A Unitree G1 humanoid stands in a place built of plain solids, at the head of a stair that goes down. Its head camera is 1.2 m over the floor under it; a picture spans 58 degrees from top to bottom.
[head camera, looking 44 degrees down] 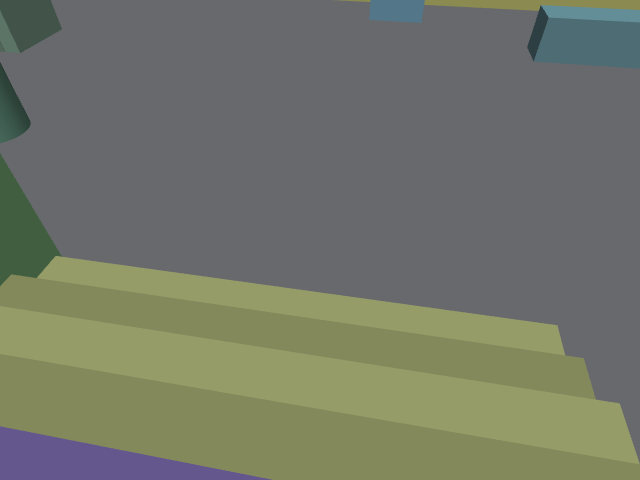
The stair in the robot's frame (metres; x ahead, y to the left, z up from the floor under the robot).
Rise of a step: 0.14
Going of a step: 0.27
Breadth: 2.68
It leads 10 degrees to the right of straight ahead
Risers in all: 5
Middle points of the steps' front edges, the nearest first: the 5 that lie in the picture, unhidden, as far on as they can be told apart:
0.41 0.35 0.00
0.67 0.31 -0.14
0.93 0.26 -0.28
1.20 0.21 -0.42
1.46 0.17 -0.55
